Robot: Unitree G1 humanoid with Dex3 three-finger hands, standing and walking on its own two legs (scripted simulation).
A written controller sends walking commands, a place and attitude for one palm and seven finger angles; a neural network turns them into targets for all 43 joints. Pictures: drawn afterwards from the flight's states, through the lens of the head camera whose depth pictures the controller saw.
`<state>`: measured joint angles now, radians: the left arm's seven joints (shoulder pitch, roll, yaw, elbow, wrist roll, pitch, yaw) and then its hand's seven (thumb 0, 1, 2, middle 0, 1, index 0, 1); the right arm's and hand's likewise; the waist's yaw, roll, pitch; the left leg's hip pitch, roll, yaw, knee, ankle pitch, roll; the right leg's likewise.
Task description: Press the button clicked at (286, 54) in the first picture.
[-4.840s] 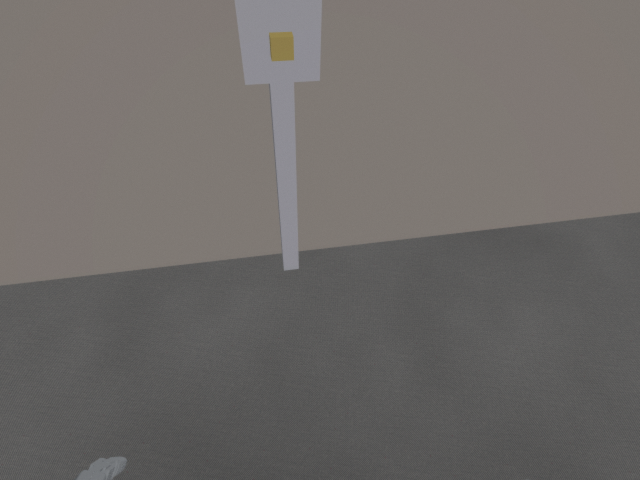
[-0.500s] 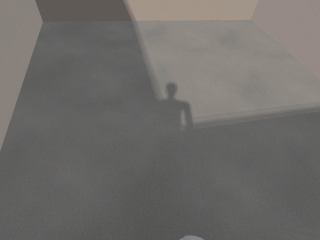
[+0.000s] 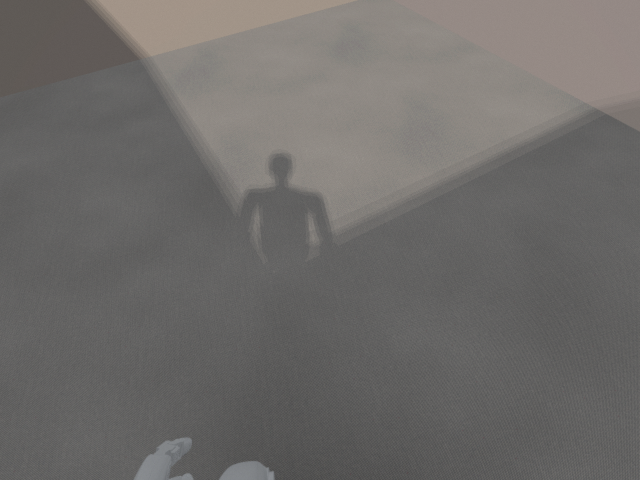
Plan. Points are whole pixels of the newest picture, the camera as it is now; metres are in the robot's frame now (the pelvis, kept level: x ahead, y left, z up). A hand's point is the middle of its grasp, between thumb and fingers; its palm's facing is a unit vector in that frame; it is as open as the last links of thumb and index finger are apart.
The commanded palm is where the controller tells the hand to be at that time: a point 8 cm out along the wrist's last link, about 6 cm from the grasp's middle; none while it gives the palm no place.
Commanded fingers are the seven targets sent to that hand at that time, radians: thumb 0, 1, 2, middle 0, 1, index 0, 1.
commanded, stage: turn to face it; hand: left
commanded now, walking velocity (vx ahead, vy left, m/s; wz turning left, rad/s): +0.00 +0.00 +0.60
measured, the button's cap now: out of the picture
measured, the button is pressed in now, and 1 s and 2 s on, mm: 0 0 0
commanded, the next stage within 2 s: none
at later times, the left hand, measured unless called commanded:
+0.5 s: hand out of the picture +0.04 +0.26 -0.17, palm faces +0.29 -0.92 -0.26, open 7.4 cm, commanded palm none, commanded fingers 0.00 0.90 0.90 -0.20 -0.30 -0.20 -0.30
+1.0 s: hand out of the picture -0.01 +0.15 -0.14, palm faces +0.56 -0.78 -0.27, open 7.3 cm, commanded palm none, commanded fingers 0.00 0.90 0.90 -0.20 -0.30 -0.20 -0.30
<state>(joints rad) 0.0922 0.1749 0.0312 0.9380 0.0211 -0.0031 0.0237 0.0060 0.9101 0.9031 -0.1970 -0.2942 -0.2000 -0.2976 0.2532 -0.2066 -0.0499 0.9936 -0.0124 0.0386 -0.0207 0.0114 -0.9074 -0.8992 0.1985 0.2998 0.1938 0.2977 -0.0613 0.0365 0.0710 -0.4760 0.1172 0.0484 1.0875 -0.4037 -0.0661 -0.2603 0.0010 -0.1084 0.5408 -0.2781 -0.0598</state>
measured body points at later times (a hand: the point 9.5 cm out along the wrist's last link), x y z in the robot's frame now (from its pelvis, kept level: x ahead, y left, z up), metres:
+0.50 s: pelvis +0.03 +0.03 +0.01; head +0.07 +0.06 +0.45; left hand +0.02 +0.31 -0.15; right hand +0.14 -0.20 -0.13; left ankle +0.04 +0.11 -0.73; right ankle +0.03 -0.15 -0.65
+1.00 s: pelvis +0.04 -0.05 +0.01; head +0.08 -0.05 +0.46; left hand -0.04 +0.19 -0.12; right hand +0.25 -0.23 -0.15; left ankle -0.06 +0.08 -0.65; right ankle +0.07 -0.14 -0.73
